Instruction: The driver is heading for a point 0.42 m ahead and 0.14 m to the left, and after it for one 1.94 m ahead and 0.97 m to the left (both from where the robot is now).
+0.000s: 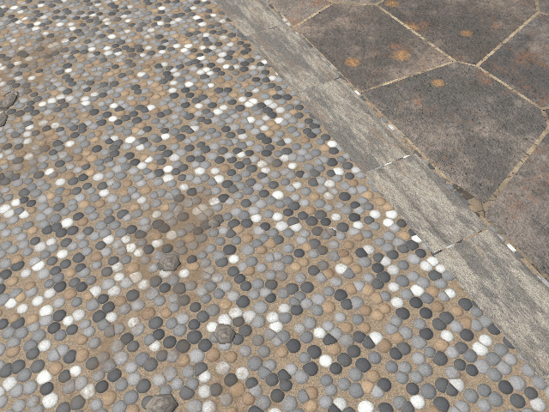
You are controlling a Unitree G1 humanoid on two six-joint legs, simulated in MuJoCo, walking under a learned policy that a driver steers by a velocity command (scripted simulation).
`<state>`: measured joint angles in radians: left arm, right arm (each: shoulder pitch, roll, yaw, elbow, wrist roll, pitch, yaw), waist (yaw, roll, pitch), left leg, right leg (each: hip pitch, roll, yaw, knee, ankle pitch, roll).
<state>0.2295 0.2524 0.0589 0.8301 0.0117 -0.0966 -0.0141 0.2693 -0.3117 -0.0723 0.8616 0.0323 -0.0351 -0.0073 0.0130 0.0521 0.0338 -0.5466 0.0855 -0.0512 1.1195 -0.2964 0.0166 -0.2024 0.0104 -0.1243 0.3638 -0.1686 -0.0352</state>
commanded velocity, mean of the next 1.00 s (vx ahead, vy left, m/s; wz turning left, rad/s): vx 0.50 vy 0.00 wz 0.56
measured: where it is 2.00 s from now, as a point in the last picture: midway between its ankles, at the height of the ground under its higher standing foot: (131, 248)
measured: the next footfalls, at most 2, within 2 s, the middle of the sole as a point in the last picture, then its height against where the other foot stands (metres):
left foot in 0.34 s outside the picture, level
right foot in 0.82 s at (271, 342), level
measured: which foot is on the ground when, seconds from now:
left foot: up 0.00-0.32, down 0.34-0.84, up 0.86-1.00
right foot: down 0.00-0.32, up 0.34-0.80, down 0.82-1.00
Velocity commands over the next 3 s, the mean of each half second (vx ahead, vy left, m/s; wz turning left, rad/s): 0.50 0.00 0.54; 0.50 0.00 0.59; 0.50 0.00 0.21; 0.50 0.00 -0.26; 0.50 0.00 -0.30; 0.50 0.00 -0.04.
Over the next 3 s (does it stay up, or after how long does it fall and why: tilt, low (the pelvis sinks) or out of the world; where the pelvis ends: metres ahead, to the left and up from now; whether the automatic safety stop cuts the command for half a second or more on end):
stays up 1.52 0.70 -0.01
